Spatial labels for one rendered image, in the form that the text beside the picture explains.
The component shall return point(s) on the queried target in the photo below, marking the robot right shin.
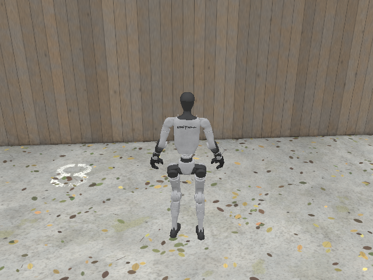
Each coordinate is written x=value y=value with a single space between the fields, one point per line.
x=200 y=212

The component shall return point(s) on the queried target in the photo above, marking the robot left hand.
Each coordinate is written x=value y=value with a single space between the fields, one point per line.
x=152 y=162

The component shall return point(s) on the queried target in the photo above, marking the right robot upper arm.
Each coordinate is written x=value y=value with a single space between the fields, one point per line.
x=204 y=122

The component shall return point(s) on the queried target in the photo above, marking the left robot upper arm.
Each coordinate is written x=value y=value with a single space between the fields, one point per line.
x=169 y=122

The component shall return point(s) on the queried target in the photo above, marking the robot right forearm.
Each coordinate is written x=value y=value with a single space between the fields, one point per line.
x=216 y=152

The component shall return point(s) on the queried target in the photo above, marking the robot left forearm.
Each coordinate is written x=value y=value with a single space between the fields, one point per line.
x=157 y=151

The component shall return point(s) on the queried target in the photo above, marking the robot left foot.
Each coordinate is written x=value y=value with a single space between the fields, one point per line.
x=174 y=232

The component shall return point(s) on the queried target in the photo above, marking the robot right hand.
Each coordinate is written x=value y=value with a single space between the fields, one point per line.
x=221 y=161

